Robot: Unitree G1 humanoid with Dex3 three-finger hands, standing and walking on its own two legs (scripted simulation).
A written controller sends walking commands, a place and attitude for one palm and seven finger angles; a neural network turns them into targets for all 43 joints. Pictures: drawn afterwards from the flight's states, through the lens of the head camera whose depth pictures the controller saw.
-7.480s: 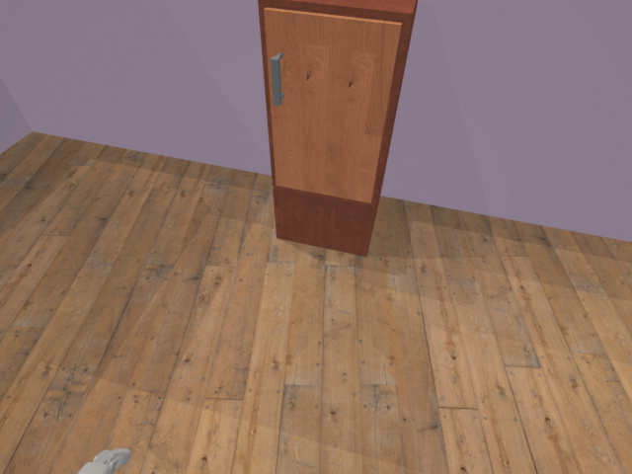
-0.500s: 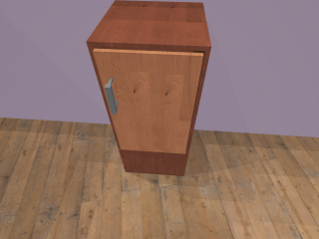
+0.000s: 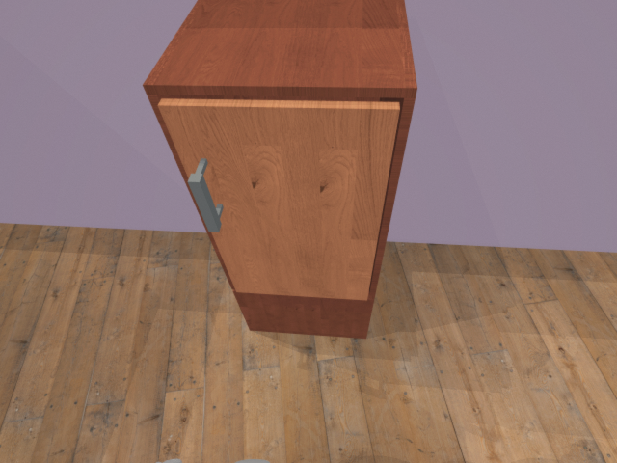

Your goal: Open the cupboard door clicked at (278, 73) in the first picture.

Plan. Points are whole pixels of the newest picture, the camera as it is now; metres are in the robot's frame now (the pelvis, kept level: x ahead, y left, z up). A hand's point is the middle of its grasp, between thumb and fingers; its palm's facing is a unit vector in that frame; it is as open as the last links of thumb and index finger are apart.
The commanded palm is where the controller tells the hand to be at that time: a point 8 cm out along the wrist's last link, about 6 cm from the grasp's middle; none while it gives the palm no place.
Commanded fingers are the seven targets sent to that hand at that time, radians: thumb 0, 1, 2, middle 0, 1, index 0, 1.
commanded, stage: come to a stop and stand still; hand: left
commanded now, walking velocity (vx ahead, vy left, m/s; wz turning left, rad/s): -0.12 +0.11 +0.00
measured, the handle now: (208, 196) +0.54 +0.21 -0.02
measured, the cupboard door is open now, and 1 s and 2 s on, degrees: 0 0 0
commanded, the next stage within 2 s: look again from close up in 1.74 s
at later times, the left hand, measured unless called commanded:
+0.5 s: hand out of the picture -0.01 +0.27 -0.16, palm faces +0.02 -0.96 -0.27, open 7.4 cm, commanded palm none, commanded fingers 0.00 0.90 0.90 -0.20 -0.30 -0.20 -0.30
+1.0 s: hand out of the picture +0.04 +0.24 -0.17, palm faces -0.03 -0.98 -0.21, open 7.3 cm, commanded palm none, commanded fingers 0.00 0.90 0.90 -0.20 -0.30 -0.20 -0.30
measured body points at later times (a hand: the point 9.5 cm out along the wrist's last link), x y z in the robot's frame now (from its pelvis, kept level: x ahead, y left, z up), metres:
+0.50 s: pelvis -0.03 +0.08 +0.00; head -0.02 +0.06 +0.45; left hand -0.01 +0.32 -0.14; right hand +0.05 -0.16 -0.15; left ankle +0.01 +0.14 -0.73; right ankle +0.02 -0.07 -0.73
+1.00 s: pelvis +0.02 +0.06 +0.01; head +0.03 +0.05 +0.46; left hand +0.04 +0.29 -0.15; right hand +0.03 -0.17 -0.15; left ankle +0.01 +0.14 -0.73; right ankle +0.02 -0.07 -0.73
